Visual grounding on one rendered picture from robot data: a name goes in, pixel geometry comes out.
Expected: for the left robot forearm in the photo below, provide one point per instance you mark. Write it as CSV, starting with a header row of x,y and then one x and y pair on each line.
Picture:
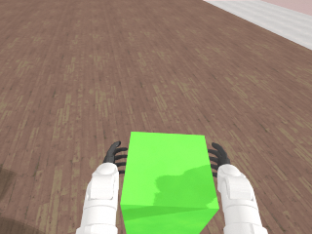
x,y
101,202

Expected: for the carton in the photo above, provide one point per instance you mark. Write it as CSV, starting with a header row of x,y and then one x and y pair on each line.
x,y
168,184

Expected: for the robot right hand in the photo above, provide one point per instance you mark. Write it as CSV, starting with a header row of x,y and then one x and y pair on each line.
x,y
222,158

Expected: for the robot left hand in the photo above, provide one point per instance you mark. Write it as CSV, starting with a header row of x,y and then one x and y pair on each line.
x,y
111,156

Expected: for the right robot forearm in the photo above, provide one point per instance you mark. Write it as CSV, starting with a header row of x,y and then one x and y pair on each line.
x,y
241,214

